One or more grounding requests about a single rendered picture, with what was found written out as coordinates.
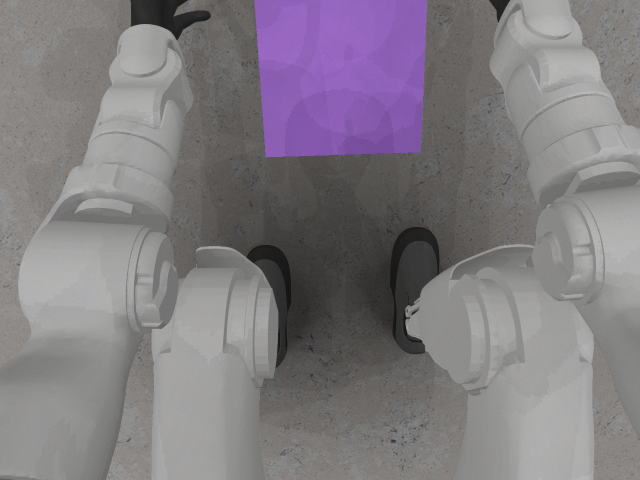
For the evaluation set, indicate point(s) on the carton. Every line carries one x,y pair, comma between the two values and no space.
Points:
341,77

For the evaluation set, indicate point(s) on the robot right upper arm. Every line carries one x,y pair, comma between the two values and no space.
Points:
587,251

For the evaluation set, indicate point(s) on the left robot thigh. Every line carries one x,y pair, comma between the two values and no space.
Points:
205,422

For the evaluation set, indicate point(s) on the robot right hand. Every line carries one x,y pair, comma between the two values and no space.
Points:
500,6

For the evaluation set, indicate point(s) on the robot left upper arm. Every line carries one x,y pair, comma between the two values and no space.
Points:
90,292

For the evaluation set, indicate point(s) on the robot right foot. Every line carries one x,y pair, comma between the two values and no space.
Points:
414,263

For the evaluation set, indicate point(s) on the left robot forearm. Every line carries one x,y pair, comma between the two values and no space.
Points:
133,152

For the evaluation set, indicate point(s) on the robot left hand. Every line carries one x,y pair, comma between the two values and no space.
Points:
161,12

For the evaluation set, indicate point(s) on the right robot forearm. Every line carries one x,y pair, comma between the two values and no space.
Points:
566,119

